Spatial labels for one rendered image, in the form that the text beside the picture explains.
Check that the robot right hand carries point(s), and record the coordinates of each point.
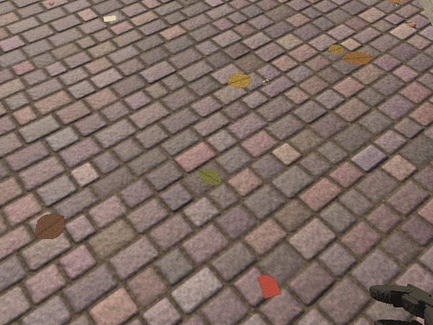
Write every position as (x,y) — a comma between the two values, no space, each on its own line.
(413,299)

